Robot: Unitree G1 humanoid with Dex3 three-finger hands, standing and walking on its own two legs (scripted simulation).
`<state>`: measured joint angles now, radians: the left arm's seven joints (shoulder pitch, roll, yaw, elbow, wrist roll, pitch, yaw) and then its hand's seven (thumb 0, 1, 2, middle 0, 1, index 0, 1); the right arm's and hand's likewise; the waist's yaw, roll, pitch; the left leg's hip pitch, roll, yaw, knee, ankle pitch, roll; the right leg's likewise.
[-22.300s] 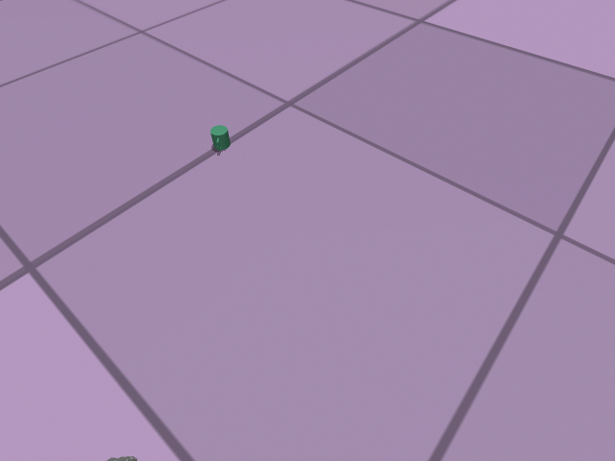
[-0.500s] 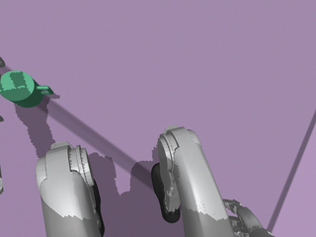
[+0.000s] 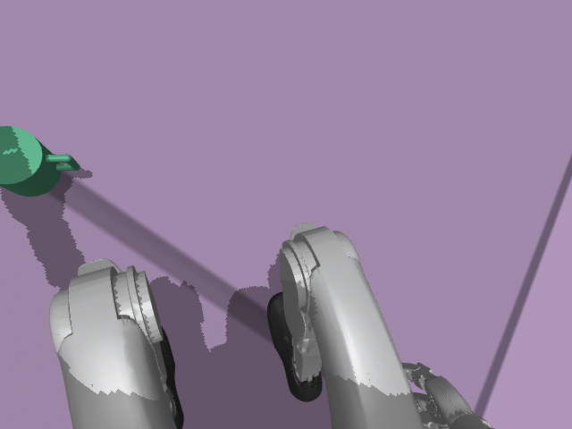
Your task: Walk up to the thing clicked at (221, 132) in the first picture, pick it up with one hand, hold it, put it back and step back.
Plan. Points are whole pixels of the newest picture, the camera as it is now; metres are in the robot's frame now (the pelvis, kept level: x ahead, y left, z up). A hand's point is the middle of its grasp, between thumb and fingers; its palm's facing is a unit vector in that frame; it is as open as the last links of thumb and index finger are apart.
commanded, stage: rise first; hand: left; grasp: from above
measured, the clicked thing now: (32, 163) +0.49 +0.32 -0.28
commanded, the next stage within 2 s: approach in 0.68 s
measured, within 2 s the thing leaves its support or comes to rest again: neither
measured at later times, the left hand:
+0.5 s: hand out of the picture +0.44 +0.36 -0.16, palm faces -0.43 -0.10 -0.90, open 14.2 cm
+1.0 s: hand out of the picture +0.45 +0.34 -0.16, palm faces -0.44 -0.07 -0.90, open 14.1 cm
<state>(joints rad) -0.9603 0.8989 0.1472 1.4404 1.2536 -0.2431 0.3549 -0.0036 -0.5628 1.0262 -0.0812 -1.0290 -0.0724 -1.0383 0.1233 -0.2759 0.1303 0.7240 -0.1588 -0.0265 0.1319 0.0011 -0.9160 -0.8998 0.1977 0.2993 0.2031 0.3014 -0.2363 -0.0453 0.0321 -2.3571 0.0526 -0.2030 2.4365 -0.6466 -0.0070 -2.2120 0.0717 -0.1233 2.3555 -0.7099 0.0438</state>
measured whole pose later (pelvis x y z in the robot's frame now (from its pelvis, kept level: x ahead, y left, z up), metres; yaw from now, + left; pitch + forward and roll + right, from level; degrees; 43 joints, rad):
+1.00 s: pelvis +0.00 +0.00 +0.00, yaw +0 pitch +31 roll -10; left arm -1.01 0.85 0.04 1.43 1.24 -0.22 0.33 0.00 -0.55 1.02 -0.09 -1.05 -0.08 -1.06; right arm 0.13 -0.27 0.14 0.72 -0.15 -0.03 0.14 0.00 -0.92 -0.90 0.20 0.30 0.20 0.30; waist -0.24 -0.05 0.01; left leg -2.35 0.05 -0.19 2.41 -0.63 0.00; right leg -2.21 0.07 -0.12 2.34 -0.70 0.04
